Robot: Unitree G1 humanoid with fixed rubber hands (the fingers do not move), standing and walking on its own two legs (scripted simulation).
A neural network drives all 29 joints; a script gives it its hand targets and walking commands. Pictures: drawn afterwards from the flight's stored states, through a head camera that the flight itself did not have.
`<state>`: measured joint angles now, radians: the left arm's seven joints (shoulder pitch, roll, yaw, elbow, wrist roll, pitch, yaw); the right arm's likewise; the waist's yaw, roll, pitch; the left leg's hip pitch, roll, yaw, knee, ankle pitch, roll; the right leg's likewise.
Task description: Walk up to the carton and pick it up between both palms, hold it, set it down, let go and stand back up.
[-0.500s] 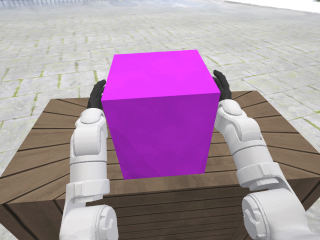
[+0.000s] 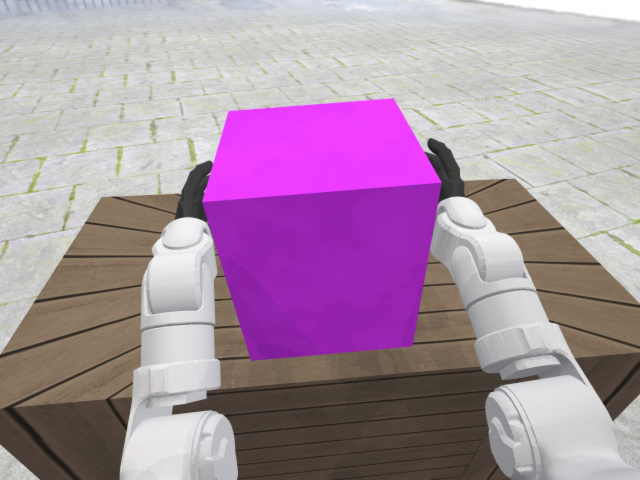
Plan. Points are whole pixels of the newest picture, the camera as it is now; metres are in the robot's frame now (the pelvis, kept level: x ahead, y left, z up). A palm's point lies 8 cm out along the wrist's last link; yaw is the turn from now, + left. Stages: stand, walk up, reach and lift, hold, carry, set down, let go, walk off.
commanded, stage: hold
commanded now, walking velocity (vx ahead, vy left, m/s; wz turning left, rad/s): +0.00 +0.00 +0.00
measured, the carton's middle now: (321, 230) +0.38 +0.01 +0.18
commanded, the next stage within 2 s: none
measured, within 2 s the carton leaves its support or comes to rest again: neither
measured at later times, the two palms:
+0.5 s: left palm (190, 222) +0.36 +0.16 +0.21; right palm (444, 202) +0.37 -0.14 +0.23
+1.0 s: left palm (191, 223) +0.36 +0.16 +0.21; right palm (444, 203) +0.37 -0.14 +0.22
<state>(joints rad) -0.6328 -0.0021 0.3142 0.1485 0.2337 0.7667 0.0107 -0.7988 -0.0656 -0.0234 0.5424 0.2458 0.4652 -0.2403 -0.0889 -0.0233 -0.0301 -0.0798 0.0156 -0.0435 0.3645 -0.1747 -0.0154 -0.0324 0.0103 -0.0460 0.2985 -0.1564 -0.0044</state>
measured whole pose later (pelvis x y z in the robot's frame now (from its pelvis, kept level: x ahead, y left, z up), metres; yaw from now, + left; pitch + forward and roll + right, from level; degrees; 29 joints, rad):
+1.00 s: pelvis +0.00 +0.00 +0.00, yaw +0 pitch -7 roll -1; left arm -0.64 0.00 0.31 0.16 0.25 0.76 0.00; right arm -0.80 -0.06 -0.03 0.57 0.24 0.44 -0.24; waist -0.09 -0.03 -0.03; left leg -0.07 0.01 -0.05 0.37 -0.18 -0.02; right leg -0.02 0.01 -0.05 0.30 -0.16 0.00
